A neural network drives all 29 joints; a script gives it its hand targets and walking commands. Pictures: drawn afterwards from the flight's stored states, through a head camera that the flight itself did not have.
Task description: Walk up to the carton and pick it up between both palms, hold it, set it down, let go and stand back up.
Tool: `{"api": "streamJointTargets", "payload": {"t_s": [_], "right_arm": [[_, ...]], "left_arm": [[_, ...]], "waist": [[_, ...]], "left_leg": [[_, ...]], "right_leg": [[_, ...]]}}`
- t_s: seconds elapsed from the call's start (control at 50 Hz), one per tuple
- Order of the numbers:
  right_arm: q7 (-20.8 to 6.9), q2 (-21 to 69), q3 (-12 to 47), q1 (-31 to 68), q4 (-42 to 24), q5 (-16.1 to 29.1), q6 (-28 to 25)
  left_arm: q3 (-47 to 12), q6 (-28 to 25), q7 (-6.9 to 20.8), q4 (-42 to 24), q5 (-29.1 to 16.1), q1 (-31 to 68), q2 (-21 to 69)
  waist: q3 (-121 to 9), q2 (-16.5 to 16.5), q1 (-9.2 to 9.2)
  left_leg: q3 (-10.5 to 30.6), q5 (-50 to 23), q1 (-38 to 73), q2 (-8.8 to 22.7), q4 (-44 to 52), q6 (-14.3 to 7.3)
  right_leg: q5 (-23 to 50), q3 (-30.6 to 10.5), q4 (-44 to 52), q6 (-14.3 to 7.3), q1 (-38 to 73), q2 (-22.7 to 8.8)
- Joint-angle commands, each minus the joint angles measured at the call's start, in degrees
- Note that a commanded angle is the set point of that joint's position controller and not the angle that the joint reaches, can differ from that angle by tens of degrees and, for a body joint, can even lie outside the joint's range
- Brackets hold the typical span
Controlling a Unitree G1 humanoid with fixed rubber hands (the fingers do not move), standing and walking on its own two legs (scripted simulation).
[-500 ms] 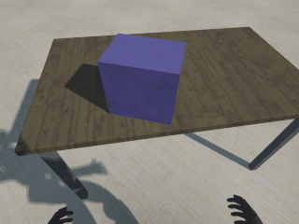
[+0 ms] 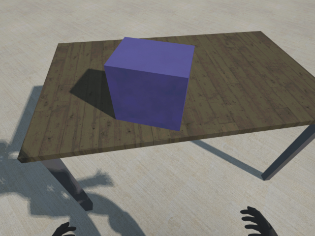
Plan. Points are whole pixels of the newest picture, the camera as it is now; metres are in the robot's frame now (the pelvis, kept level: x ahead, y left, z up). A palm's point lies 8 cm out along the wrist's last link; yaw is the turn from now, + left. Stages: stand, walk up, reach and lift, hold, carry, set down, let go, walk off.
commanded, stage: stand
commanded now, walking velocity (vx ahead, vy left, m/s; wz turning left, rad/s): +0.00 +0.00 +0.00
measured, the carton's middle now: (152, 85) +0.59 +0.01 +0.05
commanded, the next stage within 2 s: walk up in 0.38 s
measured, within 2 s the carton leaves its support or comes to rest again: neither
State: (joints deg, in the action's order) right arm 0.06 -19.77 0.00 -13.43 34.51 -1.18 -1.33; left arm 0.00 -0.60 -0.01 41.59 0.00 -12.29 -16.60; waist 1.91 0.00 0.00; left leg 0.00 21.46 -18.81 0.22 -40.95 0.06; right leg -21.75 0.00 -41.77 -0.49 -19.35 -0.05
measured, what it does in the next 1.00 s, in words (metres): lifts its left foot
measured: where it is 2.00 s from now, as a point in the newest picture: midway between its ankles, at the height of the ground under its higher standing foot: outside the picture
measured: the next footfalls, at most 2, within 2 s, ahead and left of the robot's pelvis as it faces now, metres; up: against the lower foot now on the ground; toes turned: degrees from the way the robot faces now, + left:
left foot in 1.38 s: +0.25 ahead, +0.10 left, +0.00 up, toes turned -2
right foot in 1.80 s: +0.20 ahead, -0.15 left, +0.00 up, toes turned +3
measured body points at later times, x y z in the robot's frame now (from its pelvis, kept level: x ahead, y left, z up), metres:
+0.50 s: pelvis -0.02 +0.00 +0.00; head -0.02 +0.00 +0.45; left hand +0.11 +0.27 -0.11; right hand +0.12 -0.28 -0.08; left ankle +0.00 +0.13 -0.72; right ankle +0.01 -0.11 -0.72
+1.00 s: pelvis +0.04 -0.05 +0.01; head +0.05 -0.07 +0.46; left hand +0.09 +0.26 -0.08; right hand +0.10 -0.36 -0.10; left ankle +0.05 +0.11 -0.65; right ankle +0.07 -0.12 -0.72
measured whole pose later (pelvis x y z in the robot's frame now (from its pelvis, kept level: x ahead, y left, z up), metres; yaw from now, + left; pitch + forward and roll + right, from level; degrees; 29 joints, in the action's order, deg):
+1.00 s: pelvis +0.04 -0.05 +0.01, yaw +1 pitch -2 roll +3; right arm -1.1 -24.8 0.0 -25.2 36.8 -0.4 -1.3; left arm 0.0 -3.7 2.2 44.2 0.0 -21.5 -22.7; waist 2.3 0.1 0.1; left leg 2.3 23.3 -26.1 -2.0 -59.4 -2.0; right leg -18.3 0.9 -37.6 -3.4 -17.5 0.1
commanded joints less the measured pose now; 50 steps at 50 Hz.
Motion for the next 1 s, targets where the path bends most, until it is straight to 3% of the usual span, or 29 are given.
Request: {"api": "streamJointTargets", "payload": {"t_s": [0.0,0.04,0.08,0.1,0.12,0.2,0.24,0.34,0.36,0.4,0.42,0.46,0.54,0.56,0.58,0.6,0.62,0.64,0.68,0.72,0.78,0.8,0.82,0.84,0.86,0.88,0.9,0.92,0.98], "right_arm": [[0.39,-10.98,-4.63,2.38,0.05,0.39,-2.36],[0.70,-11.23,-4.43,1.35,0.79,-0.34,-2.24],[0.44,-10.94,-4.52,1.86,0.67,-0.04,-2.65],[0.53,-10.56,-4.31,2.33,0.04,0.22,-2.67],[0.57,-11.50,-4.47,2.37,0.20,0.20,-2.71],[0.76,-11.23,-4.19,1.84,0.72,0.23,-2.48],[0.67,-10.87,-4.39,2.11,1.12,0.27,-2.06],[0.29,-10.38,-4.12,2.65,1.28,0.16,-2.48],[0.27,-11.49,-4.52,2.31,1.54,-0.24,-2.60],[-0.09,-12.16,-4.65,3.17,1.82,0.12,-2.47],[0.02,-11.34,-4.76,1.81,2.09,0.13,-2.56],[0.12,-11.53,-4.36,2.60,2.60,0.02,-2.56],[0.14,-10.91,-4.47,2.66,2.32,-0.09,-2.57],[-0.77,-16.64,-6.84,-6.33,1.62,-0.45,-3.44],[-1.12,-18.05,-7.71,-6.89,1.64,-0.94,-3.69],[-1.25,-18.64,-8.02,-7.42,1.88,-1.16,-3.84],[-1.17,-19.19,-8.37,-9.89,2.13,-1.19,-4.08],[-0.96,-20.40,-9.03,-11.11,2.25,-1.44,-4.50],[-0.40,-20.40,-9.19,-13.81,1.44,-1.43,-5.24],[-0.37,-20.00,-8.93,-14.22,0.80,-1.38,-5.53],[-0.76,-19.48,-8.30,-10.54,-1.24,-0.67,-5.10],[-0.85,-20.25,-8.23,-8.00,-2.06,-0.38,-4.50],[-0.88,-17.65,-7.27,-5.29,-3.00,0.16,-4.23],[-0.81,-12.81,-5.71,-4.70,-4.26,0.58,-3.92],[-0.63,-8.83,-4.42,-4.89,-4.95,0.39,-3.74],[-0.01,-13.87,-5.23,-6.01,-3.18,0.50,-2.63],[-0.23,-17.15,-5.93,-9.12,-0.97,1.02,-2.26],[-0.87,-16.54,-5.60,-9.83,0.90,1.49,-2.13],[-1.49,-14.88,-5.91,-14.29,2.65,1.15,-2.22]], "left_arm": [[4.33,-3.61,-0.58,-2.30,1.28,3.50,-14.31],[4.20,-3.46,-0.54,-2.04,1.50,4.29,-13.93],[3.97,-3.05,-0.67,-1.34,1.15,4.42,-13.47],[4.47,-3.15,-0.42,-1.98,1.47,3.64,-13.91],[4.17,-3.13,-0.37,-0.97,1.30,3.02,-14.24],[4.30,-2.82,-0.48,-0.97,1.43,4.24,-14.06],[4.49,-3.01,-0.25,-0.72,1.51,4.35,-15.33],[4.51,-2.91,-0.28,-1.26,1.55,5.63,-14.47],[4.25,-2.98,-0.23,-0.59,1.40,4.42,-13.49],[4.45,-3.05,-0.31,-0.53,1.49,4.50,-15.09],[4.37,-2.84,-0.28,-0.34,1.51,4.89,-14.09],[4.21,-2.90,-0.11,0.11,1.69,4.17,-14.60],[4.10,-3.13,-0.16,-0.41,1.54,4.88,-13.64],[7.28,-3.73,1.60,-2.95,2.29,-0.53,-18.48],[7.27,-3.85,1.90,-2.89,2.65,-1.30,-19.16],[7.23,-3.62,2.27,-3.34,2.59,-0.92,-18.26],[7.53,-3.43,2.48,-3.84,2.50,1.02,-17.80],[6.94,-3.53,2.66,-3.96,1.82,1.76,-16.60],[7.72,-4.28,2.70,-5.06,2.13,2.48,-17.43],[7.41,-4.77,2.74,-5.06,2.21,1.30,-17.00],[7.10,-4.75,3.04,-4.56,1.75,-1.76,-16.28],[7.33,-4.88,3.00,-3.04,1.42,-5.66,-15.78],[7.71,-5.19,2.54,-0.95,1.37,-11.42,-17.36],[9.03,-5.79,1.66,1.09,1.82,-19.08,-20.97],[9.90,-6.17,1.03,0.13,2.35,-20.50,-25.70],[9.77,-5.69,0.81,-0.79,2.06,-16.57,-26.03],[9.50,-5.14,0.78,-1.68,1.77,-13.62,-25.90],[8.92,-5.41,0.45,-2.04,1.24,-12.12,-23.43],[8.19,-5.75,0.19,-2.85,1.10,-10.19,-19.90]], "waist": [[-7.29,-0.74,-0.07],[-6.07,-2.84,-0.09],[-6.84,-2.15,0.12],[-7.12,0.63,0.58],[-8.26,-1.26,0.80],[-4.44,-0.46,0.35],[-5.36,-3.04,-0.53],[-2.65,-1.26,0.00],[-2.95,0.57,0.63],[-4.11,-0.21,0.39],[-3.30,-3.11,0.28],[-1.74,-1.19,0.24],[-3.03,-1.80,-0.07],[-5.84,-2.70,0.84],[-0.59,-1.22,0.60],[0.67,3.23,0.19],[2.77,3.69,-1.21],[6.17,9.01,-2.35],[5.61,3.07,-3.43],[0.56,3.89,-2.68],[0.82,7.31,-0.44],[-0.48,6.47,2.41],[-2.80,2.15,4.99],[-3.65,-10.39,9.34],[-0.05,-20.47,9.47],[0.02,-11.84,7.74],[-0.08,-8.17,5.67],[3.33,-3.84,3.82],[0.47,-7.09,1.15]], "left_leg": [[5.27,-14.30,3.83,5.18,6.58,-4.76],[5.60,-13.51,3.69,5.22,6.94,-5.08],[5.89,-15.77,4.29,5.64,7.18,-4.86],[5.65,-16.18,3.68,5.24,7.51,-4.80],[5.71,-17.22,4.34,5.79,7.52,-4.78],[5.96,-12.16,2.47,5.39,7.92,-4.74],[5.42,-10.75,4.26,5.09,7.93,-4.57],[6.22,-7.08,1.97,5.29,10.00,-4.64],[6.68,-6.03,1.99,5.51,10.35,-5.13],[6.11,-6.38,2.52,5.50,10.85,-4.28],[6.34,-6.13,2.60,5.22,10.65,-4.44],[6.78,-5.92,2.41,5.35,10.57,-4.61],[6.72,-5.99,2.03,5.65,11.11,-4.63],[14.21,16.45,0.95,6.14,11.28,-8.54],[17.90,26.57,-2.70,6.88,12.99,-9.39],[22.63,30.92,-1.12,8.47,17.10,-10.55],[28.34,35.13,4.11,11.50,22.71,-12.56],[34.35,34.26,7.94,16.35,28.02,-14.72],[37.94,17.43,16.03,19.20,25.40,-16.87],[30.44,-0.22,18.03,17.02,20.94,-16.21],[23.00,-0.06,6.05,14.11,18.50,-14.04],[19.01,1.40,-0.78,12.98,15.79,-12.36],[13.71,0.64,-8.99,10.16,8.65,-10.23],[5.45,0.76,-19.74,2.12,-10.59,-5.72],[1.92,8.63,-31.92,-6.40,-23.66,-1.79],[7.16,8.73,-31.45,-5.59,-25.40,-1.76],[9.22,7.63,-28.52,-3.77,-25.01,-2.54],[9.84,1.42,-27.00,-1.70,-24.88,-2.80],[8.44,-4.79,-20.90,-1.12,-21.71,-1.20]], "right_leg": [[13.73,-6.06,8.39,-4.53,2.66,-5.95],[13.85,-6.40,8.58,-4.57,2.34,-6.23],[14.17,-5.19,7.65,-4.34,2.80,-5.56],[15.18,-5.11,7.62,-3.94,3.47,-5.60],[16.30,-4.93,7.19,-4.04,4.76,-5.47],[11.44,-5.80,9.30,-4.21,2.01,-5.85],[8.34,-6.86,10.57,-4.39,0.24,-6.01],[5.12,-6.59,11.77,-3.98,-0.10,-5.64],[5.30,-6.72,11.27,-4.27,0.57,-5.41],[5.51,-5.95,11.48,-4.11,1.50,-5.47],[4.27,-6.89,12.81,-4.25,1.50,-6.10],[4.42,-6.68,12.86,-3.85,-0.90,-5.40],[5.52,-5.91,11.68,-3.85,1.04,-5.29],[-16.85,-7.14,8.60,-5.94,1.22,-4.38],[-24.61,-9.40,7.56,-6.31,-3.14,-4.16],[-24.18,-8.40,4.17,-5.88,-8.48,-3.57],[-19.74,-3.37,1.06,-4.21,-15.41,-1.35],[-11.17,-0.14,-7.96,-2.80,-22.26,-0.94],[-9.75,-3.65,-8.77,-2.42,-26.38,-3.35],[-9.76,-2.40,-5.62,-2.09,-22.38,-3.89],[-5.58,0.93,-0.95,-2.19,-10.30,-2.41],[-1.07,0.88,5.34,-3.06,-0.11,-2.20],[4.65,0.97,8.47,-4.04,12.46,-1.21],[-3.91,-9.91,19.63,-3.87,23.60,-5.72],[-9.45,-35.69,29.42,-5.64,24.55,-19.73],[-14.76,-40.18,29.74,-7.27,22.48,-22.67],[-18.92,-38.18,29.19,-8.37,19.46,-22.28],[-10.82,-31.66,27.64,-5.16,16.57,-19.86],[8.02,-18.52,25.06,-4.08,14.66,-13.75]]}}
